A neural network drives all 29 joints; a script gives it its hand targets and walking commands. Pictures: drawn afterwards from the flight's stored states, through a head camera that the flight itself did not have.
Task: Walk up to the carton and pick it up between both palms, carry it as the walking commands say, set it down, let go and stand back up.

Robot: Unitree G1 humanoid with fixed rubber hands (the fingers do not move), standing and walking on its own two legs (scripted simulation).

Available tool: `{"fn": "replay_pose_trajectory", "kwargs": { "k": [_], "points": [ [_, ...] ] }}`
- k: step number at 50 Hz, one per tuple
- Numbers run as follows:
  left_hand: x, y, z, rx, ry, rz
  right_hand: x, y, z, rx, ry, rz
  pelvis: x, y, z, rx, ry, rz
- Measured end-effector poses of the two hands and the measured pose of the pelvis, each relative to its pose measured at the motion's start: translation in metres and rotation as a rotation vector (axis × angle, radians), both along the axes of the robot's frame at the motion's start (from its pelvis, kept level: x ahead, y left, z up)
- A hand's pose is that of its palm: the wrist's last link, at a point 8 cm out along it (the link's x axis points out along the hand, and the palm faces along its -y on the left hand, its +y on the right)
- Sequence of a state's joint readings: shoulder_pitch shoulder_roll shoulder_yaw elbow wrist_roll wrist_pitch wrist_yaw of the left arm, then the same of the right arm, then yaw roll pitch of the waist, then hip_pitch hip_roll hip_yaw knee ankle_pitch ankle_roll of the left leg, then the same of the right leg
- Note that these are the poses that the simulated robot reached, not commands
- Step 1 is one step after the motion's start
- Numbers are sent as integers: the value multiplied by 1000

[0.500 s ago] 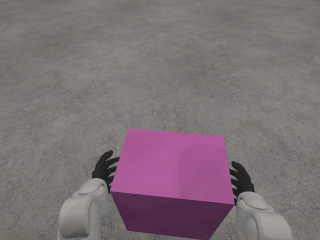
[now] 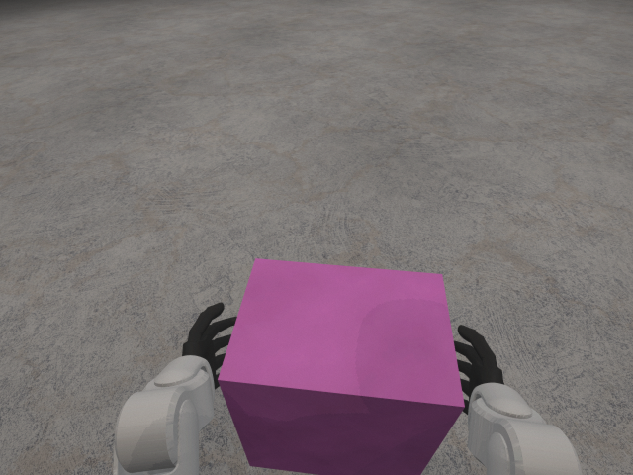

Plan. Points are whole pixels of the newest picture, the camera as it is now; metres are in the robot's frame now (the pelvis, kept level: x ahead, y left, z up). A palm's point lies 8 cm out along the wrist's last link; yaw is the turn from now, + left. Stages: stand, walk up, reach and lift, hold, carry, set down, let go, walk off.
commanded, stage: carry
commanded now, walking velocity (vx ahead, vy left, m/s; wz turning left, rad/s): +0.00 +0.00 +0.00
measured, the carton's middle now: (338, 378) +0.26 +0.01 +0.03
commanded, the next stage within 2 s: none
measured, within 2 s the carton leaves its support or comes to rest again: neither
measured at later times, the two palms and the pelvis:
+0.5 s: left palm (188, 387) +0.21 +0.17 +0.09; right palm (482, 413) +0.20 -0.14 +0.08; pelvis -0.02 +0.01 +0.00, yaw +0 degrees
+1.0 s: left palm (187, 387) +0.21 +0.17 +0.09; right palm (478, 409) +0.21 -0.14 +0.08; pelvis -0.02 +0.01 +0.00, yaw +0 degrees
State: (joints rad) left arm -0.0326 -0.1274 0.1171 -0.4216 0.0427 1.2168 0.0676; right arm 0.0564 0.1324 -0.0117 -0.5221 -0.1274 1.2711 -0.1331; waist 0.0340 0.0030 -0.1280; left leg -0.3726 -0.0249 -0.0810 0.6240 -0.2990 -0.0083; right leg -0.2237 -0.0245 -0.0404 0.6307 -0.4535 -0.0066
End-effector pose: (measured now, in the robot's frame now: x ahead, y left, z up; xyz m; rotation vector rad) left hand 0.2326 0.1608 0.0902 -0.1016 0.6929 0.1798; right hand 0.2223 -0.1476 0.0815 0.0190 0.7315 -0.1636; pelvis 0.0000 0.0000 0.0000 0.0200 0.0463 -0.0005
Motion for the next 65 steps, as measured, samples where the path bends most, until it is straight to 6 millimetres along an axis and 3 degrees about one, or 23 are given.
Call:
{"fn": "replay_pose_trajectory", "kwargs": {
  "k": [21, 65],
  "points": [
    [-20, 8, -2, -10, 4, 0, -19, 8, 2, -13, 2, -1, -19, 7, 0, -9, -28, 0],
    [-19, 9, -8, 0, 11, 12, -13, 9, -4, -6, 5, 14, -21, 7, 0, -10, -30, 0]
  ]
}}
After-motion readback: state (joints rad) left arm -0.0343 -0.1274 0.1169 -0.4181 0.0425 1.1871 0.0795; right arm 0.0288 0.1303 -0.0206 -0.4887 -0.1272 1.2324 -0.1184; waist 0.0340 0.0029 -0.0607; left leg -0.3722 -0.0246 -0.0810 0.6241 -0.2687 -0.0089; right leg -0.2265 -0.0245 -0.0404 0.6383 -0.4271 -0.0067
